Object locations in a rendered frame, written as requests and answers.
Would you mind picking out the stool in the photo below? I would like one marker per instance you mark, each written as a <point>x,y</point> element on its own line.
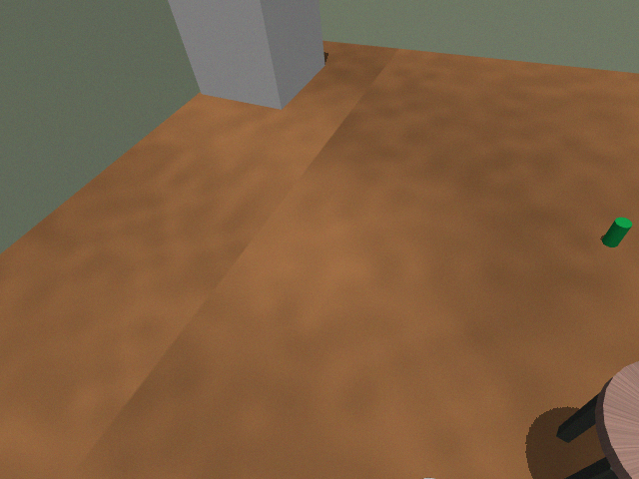
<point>615,411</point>

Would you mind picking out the can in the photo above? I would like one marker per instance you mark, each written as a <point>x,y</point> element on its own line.
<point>617,232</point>

